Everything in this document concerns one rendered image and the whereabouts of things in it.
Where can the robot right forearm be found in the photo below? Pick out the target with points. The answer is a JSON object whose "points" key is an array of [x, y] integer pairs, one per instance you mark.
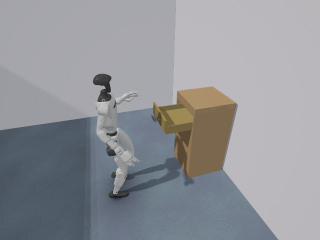
{"points": [[110, 142]]}

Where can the right robot foot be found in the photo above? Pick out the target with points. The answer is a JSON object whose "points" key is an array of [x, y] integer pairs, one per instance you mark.
{"points": [[120, 194]]}

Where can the drawer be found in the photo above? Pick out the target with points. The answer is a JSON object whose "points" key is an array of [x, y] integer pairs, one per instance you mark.
{"points": [[173, 118]]}

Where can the cabinet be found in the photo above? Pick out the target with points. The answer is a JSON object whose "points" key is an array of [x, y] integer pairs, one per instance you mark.
{"points": [[202, 150]]}

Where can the robot right upper arm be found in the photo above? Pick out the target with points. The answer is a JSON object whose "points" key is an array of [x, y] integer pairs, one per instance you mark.
{"points": [[102, 112]]}

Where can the handle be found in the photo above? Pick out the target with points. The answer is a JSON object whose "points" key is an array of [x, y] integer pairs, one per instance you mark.
{"points": [[154, 118]]}

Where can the robot left forearm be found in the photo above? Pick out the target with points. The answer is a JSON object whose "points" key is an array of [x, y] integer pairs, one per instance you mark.
{"points": [[118, 100]]}

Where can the left robot foot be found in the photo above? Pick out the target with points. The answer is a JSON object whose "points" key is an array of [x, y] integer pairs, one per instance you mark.
{"points": [[113, 175]]}

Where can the robot right hand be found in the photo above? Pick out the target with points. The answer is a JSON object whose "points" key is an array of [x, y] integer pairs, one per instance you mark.
{"points": [[126, 156]]}

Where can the robot foot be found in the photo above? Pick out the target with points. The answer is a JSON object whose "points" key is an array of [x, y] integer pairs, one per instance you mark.
{"points": [[120, 194], [113, 175]]}

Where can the robot left hand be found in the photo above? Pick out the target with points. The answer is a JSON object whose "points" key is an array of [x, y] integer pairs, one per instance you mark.
{"points": [[129, 96]]}

